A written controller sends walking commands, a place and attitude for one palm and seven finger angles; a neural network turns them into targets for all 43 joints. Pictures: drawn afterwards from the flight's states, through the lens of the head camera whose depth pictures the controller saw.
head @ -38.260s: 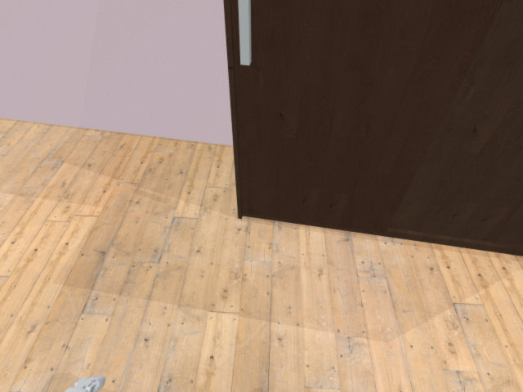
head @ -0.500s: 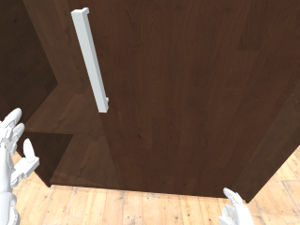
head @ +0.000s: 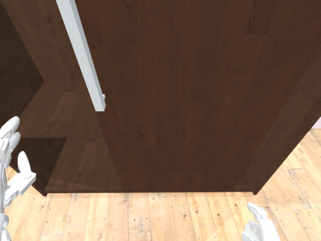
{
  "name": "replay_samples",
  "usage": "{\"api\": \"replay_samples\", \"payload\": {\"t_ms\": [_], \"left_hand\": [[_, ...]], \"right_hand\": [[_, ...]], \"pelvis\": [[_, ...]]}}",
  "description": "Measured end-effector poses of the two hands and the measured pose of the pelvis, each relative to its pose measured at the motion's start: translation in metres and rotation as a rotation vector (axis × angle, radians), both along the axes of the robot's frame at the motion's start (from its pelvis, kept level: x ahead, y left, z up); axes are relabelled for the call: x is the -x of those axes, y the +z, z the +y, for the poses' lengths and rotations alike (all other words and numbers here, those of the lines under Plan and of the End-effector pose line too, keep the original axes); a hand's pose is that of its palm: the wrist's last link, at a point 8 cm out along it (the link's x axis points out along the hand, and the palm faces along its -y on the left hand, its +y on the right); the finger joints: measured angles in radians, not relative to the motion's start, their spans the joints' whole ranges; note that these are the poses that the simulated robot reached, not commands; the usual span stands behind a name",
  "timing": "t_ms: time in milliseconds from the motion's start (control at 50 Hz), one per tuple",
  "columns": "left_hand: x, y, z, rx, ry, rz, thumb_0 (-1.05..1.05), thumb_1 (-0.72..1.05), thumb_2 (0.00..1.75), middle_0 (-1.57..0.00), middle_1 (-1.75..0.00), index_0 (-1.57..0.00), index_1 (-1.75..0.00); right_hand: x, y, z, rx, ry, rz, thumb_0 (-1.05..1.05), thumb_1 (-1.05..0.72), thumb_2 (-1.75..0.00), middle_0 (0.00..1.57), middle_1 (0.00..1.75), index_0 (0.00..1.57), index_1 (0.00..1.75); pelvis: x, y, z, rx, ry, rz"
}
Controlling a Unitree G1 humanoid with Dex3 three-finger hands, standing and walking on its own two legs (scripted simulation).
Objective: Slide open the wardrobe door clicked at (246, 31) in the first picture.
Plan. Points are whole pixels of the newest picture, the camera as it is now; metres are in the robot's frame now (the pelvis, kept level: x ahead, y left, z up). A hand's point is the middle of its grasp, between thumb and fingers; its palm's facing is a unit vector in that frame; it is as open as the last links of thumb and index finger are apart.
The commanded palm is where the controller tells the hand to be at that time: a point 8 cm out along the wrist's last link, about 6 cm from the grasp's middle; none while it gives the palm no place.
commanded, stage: step back with the hand held close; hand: left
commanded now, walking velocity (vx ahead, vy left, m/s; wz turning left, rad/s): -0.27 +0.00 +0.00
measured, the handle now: (88, 59) +0.51 +0.23 +0.21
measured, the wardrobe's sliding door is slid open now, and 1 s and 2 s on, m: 0.52 0.52 0.52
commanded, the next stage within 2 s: stop stepping back and stand still in 0.74 s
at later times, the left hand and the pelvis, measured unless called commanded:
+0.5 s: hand out of the picture +0.12 +0.28 +0.16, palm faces +0.52 -0.74 -0.42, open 7.5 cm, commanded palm +0.05 +0.31 +0.18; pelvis -0.08 +0.01 -0.01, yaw +2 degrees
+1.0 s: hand out of the picture -0.02 +0.30 +0.18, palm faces +0.58 -0.72 -0.39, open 7.4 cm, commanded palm -0.10 +0.32 +0.18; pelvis -0.19 +0.01 -0.03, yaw +9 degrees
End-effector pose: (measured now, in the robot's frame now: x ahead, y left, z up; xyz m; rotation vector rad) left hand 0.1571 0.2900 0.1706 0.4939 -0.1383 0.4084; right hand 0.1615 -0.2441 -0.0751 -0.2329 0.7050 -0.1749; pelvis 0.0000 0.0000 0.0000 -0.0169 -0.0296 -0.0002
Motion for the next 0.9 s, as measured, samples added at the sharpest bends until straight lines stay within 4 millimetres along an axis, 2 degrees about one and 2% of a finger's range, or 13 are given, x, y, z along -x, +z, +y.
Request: {"api": "replay_samples", "payload": {"t_ms": [160,280,380,600,720,820,900], "left_hand": [[0.025,0.014,0.018,-0.078,0.012,-0.056,0.02,0.89,0.90,-0.21,-0.30,-0.21,-0.30],[0.047,0.003,0.023,-0.046,0.046,-0.083,0.01,0.89,0.90,-0.21,-0.30,-0.21,-0.30],[0.064,-0.002,0.022,-0.037,0.046,-0.105,0.02,0.89,0.90,-0.21,-0.30,-0.21,-0.30],[0.108,0.015,0.024,-0.113,0.062,-0.209,0.02,0.88,0.90,-0.21,-0.30,-0.21,-0.30],[0.131,0.009,0.026,-0.101,0.047,-0.235,0.01,0.89,0.90,-0.21,-0.30,-0.21,-0.30],[0.146,-0.004,0.037,-0.065,0.029,-0.213,0.01,0.88,0.90,-0.21,-0.30,-0.21,-0.30],[0.169,0.009,0.041,-0.093,0.011,-0.279,0.02,0.88,0.90,-0.21,-0.30,-0.21,-0.30]], "right_hand": [[0.022,-0.001,0.016,-0.008,-0.006,0.001,0.01,-0.90,-0.90,0.20,0.30,0.20,0.30],[0.040,-0.004,0.024,-0.011,0.022,-0.011,0.01,-0.90,-0.90,0.20,0.30,0.20,0.30],[0.058,-0.005,0.026,0.010,0.040,-0.001,0.01,-0.90,-0.90,0.20,0.30,0.20,0.30],[0.087,-0.006,0.022,0.034,0.080,-0.012,0.01,-0.90,-0.90,0.20,0.30,0.20,0.30],[0.101,-0.012,0.022,0.055,0.092,-0.006,0.01,-0.90,-0.90,0.20,0.30,0.20,0.30],[0.125,-0.011,0.030,0.081,0.076,-0.012,0.01,-0.90,-0.90,0.20,0.30,0.20,0.30],[0.148,-0.013,0.042,0.055,0.095,-0.010,0.01,-0.90,-0.90,0.20,0.30,0.20,0.30]], "pelvis": [[0.022,-0.004,0.008,-0.004,-0.009,0.008],[0.042,-0.008,0.011,0.006,0.000,0.010],[0.058,-0.009,0.011,0.015,0.024,0.009],[0.090,-0.014,0.006,0.015,0.070,-0.004],[0.113,-0.022,0.010,0.009,0.064,-0.013],[0.140,-0.027,0.020,0.047,0.055,-0.018],[0.161,-0.029,0.014,0.082,0.117,-0.021]]}}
